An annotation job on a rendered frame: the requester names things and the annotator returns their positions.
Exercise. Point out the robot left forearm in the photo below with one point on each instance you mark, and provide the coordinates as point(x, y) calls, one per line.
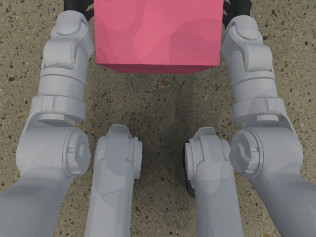
point(63, 74)

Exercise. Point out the right robot upper arm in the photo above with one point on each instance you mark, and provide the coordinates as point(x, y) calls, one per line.
point(271, 159)

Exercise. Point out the left robot upper arm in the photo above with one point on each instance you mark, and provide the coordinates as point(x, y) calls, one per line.
point(48, 159)

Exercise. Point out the carton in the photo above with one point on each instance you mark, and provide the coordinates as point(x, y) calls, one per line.
point(158, 36)

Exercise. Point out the right robot hand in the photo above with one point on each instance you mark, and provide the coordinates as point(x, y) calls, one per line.
point(236, 8)

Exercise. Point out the right robot shin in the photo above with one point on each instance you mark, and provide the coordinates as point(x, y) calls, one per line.
point(224, 143)

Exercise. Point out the left robot hand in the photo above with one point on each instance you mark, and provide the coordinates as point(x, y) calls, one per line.
point(80, 6)

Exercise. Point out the robot shin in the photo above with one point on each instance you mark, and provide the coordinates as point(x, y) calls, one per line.
point(224, 143)
point(102, 142)

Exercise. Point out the left robot shin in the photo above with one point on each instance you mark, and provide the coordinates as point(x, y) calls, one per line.
point(102, 142)

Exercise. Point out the robot right forearm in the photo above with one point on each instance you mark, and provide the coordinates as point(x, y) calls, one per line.
point(256, 102)

